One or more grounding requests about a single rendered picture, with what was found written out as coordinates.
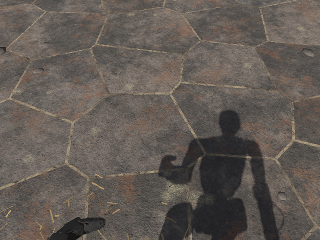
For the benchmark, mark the robot left hand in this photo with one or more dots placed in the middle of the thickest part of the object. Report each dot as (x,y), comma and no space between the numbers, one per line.
(77,227)

